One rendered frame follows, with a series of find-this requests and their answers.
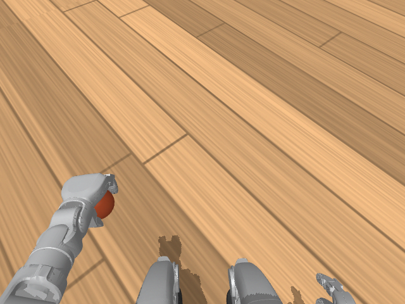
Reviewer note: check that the ball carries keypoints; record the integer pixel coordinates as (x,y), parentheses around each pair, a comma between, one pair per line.
(105,206)

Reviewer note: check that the left robot arm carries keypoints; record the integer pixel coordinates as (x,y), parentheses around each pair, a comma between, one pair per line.
(42,280)

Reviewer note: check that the right robot hand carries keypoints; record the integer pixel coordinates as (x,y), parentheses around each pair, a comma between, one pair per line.
(334,289)

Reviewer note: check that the left robot hand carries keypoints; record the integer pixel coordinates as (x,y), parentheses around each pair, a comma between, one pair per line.
(91,187)

